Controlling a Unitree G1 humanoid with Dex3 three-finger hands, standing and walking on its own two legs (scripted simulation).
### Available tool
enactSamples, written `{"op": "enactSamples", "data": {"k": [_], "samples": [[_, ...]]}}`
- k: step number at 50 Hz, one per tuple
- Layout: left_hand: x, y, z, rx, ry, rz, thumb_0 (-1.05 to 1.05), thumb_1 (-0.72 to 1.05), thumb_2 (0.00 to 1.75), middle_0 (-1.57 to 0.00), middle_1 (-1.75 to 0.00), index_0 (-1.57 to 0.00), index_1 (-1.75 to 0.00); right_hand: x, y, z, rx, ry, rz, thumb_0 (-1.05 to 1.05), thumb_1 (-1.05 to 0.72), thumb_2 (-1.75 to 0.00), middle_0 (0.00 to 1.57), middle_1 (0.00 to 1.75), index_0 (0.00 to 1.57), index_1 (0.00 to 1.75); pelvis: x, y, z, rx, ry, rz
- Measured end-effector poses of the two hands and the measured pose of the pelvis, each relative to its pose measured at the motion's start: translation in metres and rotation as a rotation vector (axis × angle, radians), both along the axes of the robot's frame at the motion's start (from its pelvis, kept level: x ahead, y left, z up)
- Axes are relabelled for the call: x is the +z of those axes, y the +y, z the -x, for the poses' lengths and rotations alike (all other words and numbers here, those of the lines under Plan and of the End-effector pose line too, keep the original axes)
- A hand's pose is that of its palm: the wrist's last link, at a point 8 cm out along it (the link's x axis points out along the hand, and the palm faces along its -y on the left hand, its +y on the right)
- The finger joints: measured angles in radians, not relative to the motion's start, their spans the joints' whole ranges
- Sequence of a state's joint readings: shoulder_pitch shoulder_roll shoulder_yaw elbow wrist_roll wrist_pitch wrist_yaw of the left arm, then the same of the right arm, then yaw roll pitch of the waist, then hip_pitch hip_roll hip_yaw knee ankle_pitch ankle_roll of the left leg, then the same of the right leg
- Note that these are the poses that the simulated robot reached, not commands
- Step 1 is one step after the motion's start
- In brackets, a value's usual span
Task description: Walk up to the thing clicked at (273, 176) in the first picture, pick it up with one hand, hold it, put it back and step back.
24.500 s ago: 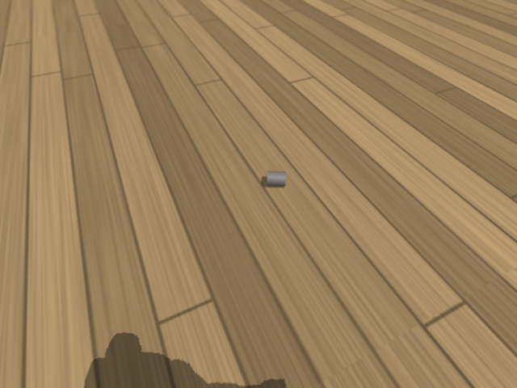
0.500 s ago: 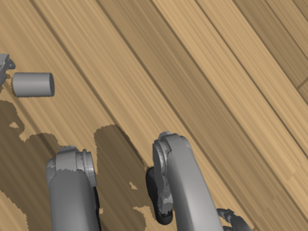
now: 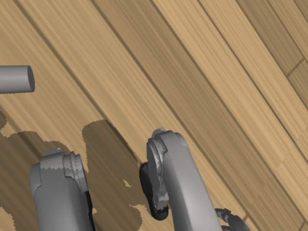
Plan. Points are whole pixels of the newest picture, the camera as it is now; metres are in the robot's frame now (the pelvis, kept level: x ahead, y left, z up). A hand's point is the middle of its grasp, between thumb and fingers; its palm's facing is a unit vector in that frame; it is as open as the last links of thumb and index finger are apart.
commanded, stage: rise first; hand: left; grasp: from above
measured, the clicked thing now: (11, 79) +0.53 +0.32 -0.29
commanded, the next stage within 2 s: approach in 1.40 s
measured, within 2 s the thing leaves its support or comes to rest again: neither
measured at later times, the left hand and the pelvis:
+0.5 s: hand out of the picture +0.48 +0.35 -0.17, palm faces -0.47 -0.06 -0.88, open 14.2 cm; pelvis +0.00 +0.00 -0.01, yaw -1 degrees
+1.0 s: hand out of the picture +0.48 +0.35 -0.18, palm faces -0.46 -0.06 -0.88, open 14.0 cm; pelvis +0.00 +0.00 -0.01, yaw -1 degrees
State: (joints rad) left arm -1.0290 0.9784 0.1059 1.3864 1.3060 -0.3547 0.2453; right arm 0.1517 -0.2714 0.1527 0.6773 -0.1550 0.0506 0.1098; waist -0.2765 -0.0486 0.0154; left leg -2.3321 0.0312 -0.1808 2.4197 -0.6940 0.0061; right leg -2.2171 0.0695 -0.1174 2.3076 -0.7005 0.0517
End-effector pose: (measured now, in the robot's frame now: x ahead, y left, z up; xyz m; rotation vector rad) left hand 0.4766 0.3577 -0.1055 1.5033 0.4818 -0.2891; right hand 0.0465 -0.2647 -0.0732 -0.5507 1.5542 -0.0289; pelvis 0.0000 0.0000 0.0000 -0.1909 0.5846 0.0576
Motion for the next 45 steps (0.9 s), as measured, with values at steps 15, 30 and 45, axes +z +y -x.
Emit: {"op": "enactSamples", "data": {"k": [15, 30, 45], "samples": [[-0.007, -0.003, -0.004, -0.016, -0.003, 0.013, 0.00, -0.52, 1.00, -0.08, -1.01, -0.08, -0.99, -0.003, 0.003, -0.003, 0.019, -0.003, -0.007, 0.00, -0.91, -0.90, 0.21, 0.30, 0.20, 0.30, -0.004, 0.001, 0.001, -0.002, -0.012, 0.007], [-0.014, -0.008, -0.010, -0.017, -0.006, 0.004, 0.00, -0.53, 1.01, -0.08, -1.00, -0.09, -1.00, -0.006, 0.004, 0.006, 0.019, 0.003, -0.012, 0.00, -0.91, -0.90, 0.21, 0.30, 0.20, 0.30, -0.010, -0.001, 0.003, -0.008, -0.023, 0.007], [-0.019, -0.014, -0.012, -0.019, -0.002, 0.008, 0.00, -0.53, 1.00, -0.10, -1.00, -0.10, -0.99, -0.002, 0.005, 0.012, 0.011, 0.011, -0.014, 0.00, -0.92, -0.90, 0.21, 0.30, 0.20, 0.30, -0.010, 0.000, 0.003, -0.011, -0.027, 0.013]]}}
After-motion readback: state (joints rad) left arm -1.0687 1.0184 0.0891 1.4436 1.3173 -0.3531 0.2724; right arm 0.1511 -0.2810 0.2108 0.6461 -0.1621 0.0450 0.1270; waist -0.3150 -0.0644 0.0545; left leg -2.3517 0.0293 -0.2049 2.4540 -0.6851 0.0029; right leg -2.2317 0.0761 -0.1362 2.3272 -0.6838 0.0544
